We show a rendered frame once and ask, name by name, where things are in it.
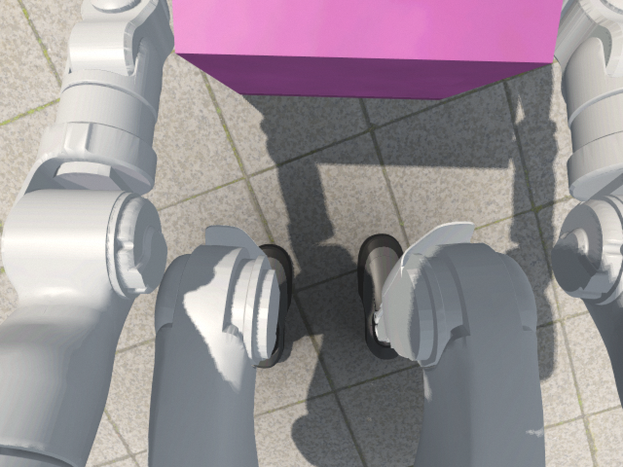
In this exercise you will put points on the left robot forearm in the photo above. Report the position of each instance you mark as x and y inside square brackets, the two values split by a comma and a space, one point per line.
[103, 134]

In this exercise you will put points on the robot left shin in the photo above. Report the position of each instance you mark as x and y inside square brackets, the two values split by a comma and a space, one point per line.
[214, 235]

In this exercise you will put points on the robot left upper arm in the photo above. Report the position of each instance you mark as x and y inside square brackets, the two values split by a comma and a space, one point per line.
[77, 259]

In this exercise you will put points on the carton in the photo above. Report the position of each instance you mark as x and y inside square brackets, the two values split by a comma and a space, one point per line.
[394, 49]

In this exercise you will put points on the right robot forearm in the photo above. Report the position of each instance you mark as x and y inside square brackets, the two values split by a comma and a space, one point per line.
[589, 48]

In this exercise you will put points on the robot right upper arm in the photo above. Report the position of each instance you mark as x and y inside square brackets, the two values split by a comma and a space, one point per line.
[587, 262]

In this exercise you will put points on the right robot foot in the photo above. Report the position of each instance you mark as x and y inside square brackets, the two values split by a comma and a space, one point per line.
[377, 256]

